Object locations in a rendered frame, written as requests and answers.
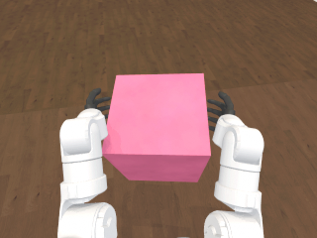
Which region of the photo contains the robot right forearm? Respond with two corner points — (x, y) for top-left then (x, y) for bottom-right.
(212, 114), (264, 237)

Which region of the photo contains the robot left hand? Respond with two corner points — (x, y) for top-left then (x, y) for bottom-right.
(84, 87), (111, 125)

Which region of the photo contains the robot right hand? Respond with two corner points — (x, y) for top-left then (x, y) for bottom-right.
(207, 91), (236, 132)

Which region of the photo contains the right robot upper arm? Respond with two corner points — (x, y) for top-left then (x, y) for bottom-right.
(204, 210), (264, 238)

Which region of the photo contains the carton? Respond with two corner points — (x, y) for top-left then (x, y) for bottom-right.
(102, 73), (211, 182)

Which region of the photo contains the left robot upper arm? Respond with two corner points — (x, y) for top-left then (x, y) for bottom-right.
(57, 202), (118, 238)

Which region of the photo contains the robot left forearm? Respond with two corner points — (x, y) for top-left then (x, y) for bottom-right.
(57, 108), (108, 238)

